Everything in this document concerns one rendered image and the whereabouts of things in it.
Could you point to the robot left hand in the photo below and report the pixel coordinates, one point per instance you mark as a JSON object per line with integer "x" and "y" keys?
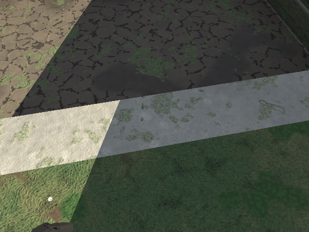
{"x": 54, "y": 227}

